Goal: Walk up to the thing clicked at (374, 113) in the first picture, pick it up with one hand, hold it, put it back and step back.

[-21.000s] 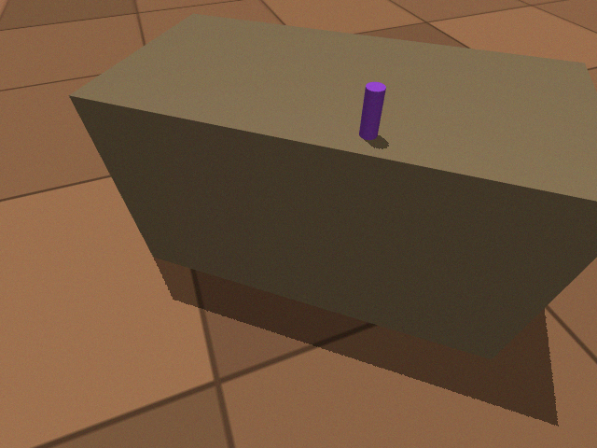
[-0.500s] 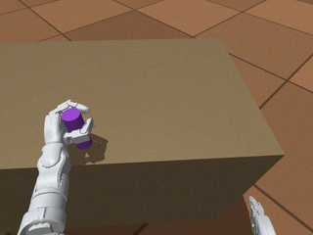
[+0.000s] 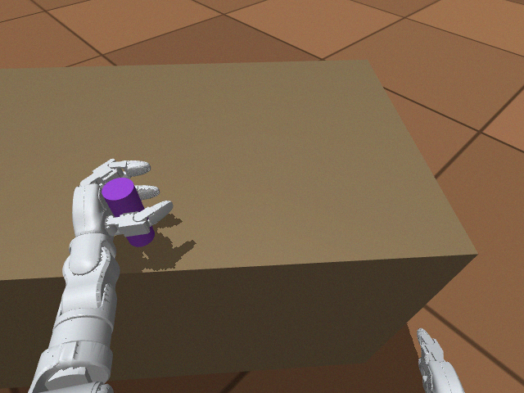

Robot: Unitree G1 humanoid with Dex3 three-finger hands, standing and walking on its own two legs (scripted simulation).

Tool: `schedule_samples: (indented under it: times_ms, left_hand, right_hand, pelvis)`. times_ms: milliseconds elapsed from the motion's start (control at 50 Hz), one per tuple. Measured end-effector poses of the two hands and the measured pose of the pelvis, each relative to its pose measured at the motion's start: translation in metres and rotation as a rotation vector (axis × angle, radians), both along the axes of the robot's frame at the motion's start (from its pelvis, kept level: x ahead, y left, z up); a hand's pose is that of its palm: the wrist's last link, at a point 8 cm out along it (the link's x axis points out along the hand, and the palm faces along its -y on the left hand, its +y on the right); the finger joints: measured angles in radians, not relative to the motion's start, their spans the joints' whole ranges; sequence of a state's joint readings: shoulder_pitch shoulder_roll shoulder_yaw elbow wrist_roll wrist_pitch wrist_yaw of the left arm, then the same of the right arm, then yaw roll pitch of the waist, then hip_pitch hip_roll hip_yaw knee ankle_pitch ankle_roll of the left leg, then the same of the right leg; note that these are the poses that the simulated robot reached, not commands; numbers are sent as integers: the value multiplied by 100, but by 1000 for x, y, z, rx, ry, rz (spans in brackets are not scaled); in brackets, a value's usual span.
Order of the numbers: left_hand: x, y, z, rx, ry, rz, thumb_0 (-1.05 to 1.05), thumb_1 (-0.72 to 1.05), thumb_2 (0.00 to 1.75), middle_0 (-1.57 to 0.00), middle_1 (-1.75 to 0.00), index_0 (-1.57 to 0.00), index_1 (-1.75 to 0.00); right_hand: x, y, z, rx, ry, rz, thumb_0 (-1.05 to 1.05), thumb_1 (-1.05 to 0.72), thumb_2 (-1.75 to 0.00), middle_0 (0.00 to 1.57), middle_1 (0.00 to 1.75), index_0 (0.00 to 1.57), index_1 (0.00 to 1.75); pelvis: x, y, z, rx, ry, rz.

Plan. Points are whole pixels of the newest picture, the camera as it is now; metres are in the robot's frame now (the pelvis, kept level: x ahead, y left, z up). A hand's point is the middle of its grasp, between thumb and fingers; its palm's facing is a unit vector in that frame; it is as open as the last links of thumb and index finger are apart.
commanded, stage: open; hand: left
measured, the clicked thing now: (130, 214) +0.39 +0.21 +0.07
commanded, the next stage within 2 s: withdraw in 0.06 s
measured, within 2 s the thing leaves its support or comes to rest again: neither
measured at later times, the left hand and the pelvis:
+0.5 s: hand (87, 172) +0.40 +0.25 +0.15, palm faces +0.28 -0.96 -0.03, open 14.6 cm; pelvis +0.01 +0.00 +0.01, yaw +0 degrees
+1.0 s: hand out of the picture +0.39 +0.35 +0.20, palm faces +0.47 -0.84 -0.29, open 17.4 cm; pelvis +0.01 +0.00 +0.02, yaw +0 degrees
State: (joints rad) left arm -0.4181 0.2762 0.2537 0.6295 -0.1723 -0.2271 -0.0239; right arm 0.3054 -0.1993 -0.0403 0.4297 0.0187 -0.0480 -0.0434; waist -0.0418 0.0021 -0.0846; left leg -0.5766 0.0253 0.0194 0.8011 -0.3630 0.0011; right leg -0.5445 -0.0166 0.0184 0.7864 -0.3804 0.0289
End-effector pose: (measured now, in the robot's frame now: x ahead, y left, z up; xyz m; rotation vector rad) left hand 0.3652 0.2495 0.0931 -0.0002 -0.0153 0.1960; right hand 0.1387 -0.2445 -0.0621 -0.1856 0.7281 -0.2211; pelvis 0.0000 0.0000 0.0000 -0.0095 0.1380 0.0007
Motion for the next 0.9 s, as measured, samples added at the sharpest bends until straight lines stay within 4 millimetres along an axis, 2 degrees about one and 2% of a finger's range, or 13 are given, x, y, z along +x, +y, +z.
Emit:
schedule_samples:
  times_ms: [220, 320, 380, 440, 580, 660, 780, 900]
  left_hand:
    - [0, 1, -3, 0, 11, 4, 0, -18, 42, -63, -53, -63, -53]
    - [1, 5, 1, 12, 4, 18, 0, -20, 36, -49, -43, -49, -42]
    - [1, 14, 14, 18, -21, 39, 0, -21, 33, -42, -37, -42, -37]
    - [2, 28, 35, 37, -60, 63, -1, -23, 30, -36, -32, -36, -32]
    - [7, 73, 85, 53, -70, 85, -1, -31, 22, -24, -23, -25, -22]
    - [11, 87, 98, 49, -15, 56, -1, -33, 20, -21, -20, -22, -19]
    - [15, 102, 110, 209, 76, 111, -1, -43, 12, -15, -14, -16, -13]
    - [6, 125, 119, 257, 65, 223, -1, -53, 7, -10, -10, -10, -9]
  right_hand:
    - [3, -2, 1, -2, 1, 3, -1, 50, -6, 6, 5, 6, 5]
    - [7, -6, 10, -14, -28, 1, -1, 51, -6, 6, 5, 6, 5]
    - [10, -8, 17, -21, -53, -4, -1, 52, -6, 6, 5, 6, 5]
    - [12, -11, 22, -25, -73, -12, -1, 52, -6, 6, 5, 6, 5]
    - [14, -14, 13, -9, -48, -35, -1, 54, -6, 6, 5, 6, 5]
    - [14, -10, 6, 1, -24, -18, -1, 55, -5, 6, 5, 6, 5]
    - [10, -8, 6, 7, -16, 4, -1, 54, -6, 6, 5, 6, 5]
    - [-1, -13, 13, -1, -3, -2, -1, 53, -6, 6, 6, 6, 5]
  pelvis:
    - [2, -2, 0, 2, 5, 1]
    - [4, -3, 0, 2, -1, 1]
    - [7, -4, 2, 3, -10, 1]
    - [10, -4, 4, 1, -21, 1]
    - [12, -5, 7, 0, -38, 9]
    - [9, -3, 9, 1, -32, 13]
    - [6, -2, 14, 5, -35, 11]
    - [7, -2, 18, 4, -40, 2]
